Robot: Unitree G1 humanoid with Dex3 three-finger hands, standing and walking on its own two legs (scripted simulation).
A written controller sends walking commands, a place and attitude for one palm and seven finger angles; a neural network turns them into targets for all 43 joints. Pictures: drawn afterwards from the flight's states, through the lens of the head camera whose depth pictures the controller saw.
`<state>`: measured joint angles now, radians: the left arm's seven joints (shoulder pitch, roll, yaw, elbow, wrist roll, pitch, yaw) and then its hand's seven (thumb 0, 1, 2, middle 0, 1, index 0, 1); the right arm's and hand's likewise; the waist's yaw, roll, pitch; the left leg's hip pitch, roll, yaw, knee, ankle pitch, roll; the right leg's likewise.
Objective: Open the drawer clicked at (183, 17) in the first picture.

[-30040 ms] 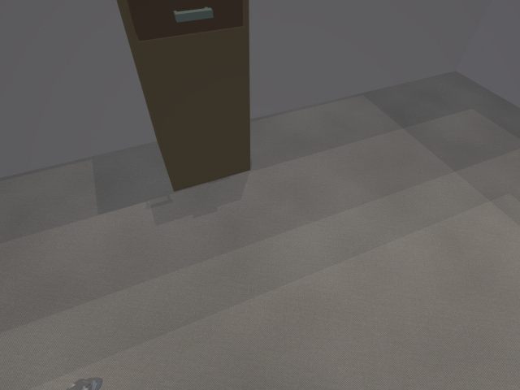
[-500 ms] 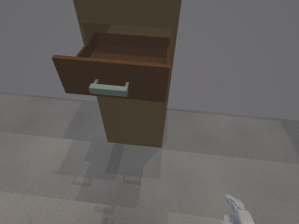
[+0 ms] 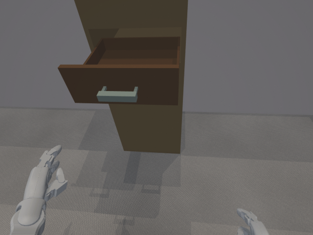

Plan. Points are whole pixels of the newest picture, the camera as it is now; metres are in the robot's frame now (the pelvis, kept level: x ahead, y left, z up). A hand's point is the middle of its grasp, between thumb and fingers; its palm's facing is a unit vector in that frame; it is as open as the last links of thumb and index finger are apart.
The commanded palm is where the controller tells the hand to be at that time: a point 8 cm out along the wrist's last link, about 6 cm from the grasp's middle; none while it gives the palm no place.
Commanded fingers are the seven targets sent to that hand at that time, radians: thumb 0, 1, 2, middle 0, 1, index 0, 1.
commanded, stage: let the arm hang, fingers relaxed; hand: left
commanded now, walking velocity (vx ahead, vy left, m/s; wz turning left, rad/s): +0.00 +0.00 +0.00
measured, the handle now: (118, 92) +0.53 +0.14 +0.09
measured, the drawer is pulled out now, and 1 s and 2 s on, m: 0.30 0.30 0.30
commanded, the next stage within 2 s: look to check the result in 0.96 s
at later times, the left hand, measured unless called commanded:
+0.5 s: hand out of the picture -0.09 +0.16 -0.15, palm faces +0.05 -0.97 -0.22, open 7.3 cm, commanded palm none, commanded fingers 0.00 0.90 0.90 -0.20 -0.30 -0.20 -0.30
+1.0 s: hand out of the picture -0.01 +0.14 -0.16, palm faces +0.05 -0.98 -0.19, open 7.3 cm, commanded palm none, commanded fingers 0.00 0.90 0.90 -0.20 -0.30 -0.20 -0.30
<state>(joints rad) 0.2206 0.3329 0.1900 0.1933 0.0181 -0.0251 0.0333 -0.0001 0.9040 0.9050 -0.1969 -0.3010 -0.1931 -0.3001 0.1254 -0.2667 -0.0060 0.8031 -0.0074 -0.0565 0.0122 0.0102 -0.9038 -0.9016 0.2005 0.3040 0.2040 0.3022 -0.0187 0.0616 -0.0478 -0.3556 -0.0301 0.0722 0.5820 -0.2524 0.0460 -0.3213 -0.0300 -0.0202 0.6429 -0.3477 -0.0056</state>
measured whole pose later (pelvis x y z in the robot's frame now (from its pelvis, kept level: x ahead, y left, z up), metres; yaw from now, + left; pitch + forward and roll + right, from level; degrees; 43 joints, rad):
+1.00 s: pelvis +0.00 -0.02 +0.01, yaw +0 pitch -2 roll +0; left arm 0.28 0.12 0.02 1.13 0.00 0.00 0.04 0.01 0.92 0.90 -0.20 -0.30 -0.20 -0.30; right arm 0.32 -0.11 -0.01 1.13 -0.02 0.02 -0.04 0.01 -0.91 -0.90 0.20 0.30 0.20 0.30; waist -0.02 0.02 0.06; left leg -0.21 0.02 0.04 0.44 -0.19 0.00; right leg -0.15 0.03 -0.05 0.43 -0.25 -0.04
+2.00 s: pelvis +0.03 -0.05 +0.02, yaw +0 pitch -2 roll +0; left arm 0.27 0.12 0.02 1.14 0.00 -0.01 0.04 0.01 0.91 0.90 -0.20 -0.30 -0.20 -0.30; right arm 0.26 -0.12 -0.01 1.14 -0.01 0.02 -0.05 0.01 -0.91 -0.90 0.20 0.30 0.20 0.30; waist -0.02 0.02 0.07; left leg -0.16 0.05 0.03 0.41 -0.21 -0.03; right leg -0.09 0.06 -0.06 0.38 -0.26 -0.07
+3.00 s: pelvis +0.03 -0.04 +0.02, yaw +0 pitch -2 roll +0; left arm 0.25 0.14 0.02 1.14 0.00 0.00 0.04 0.01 0.91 0.90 -0.20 -0.30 -0.20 -0.30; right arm 0.24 -0.13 -0.01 1.14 -0.02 0.02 -0.05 0.01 -0.91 -0.90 0.20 0.30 0.20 0.30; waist -0.02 0.01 0.08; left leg -0.16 0.04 0.04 0.40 -0.21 -0.03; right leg -0.09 0.05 -0.05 0.38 -0.26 -0.06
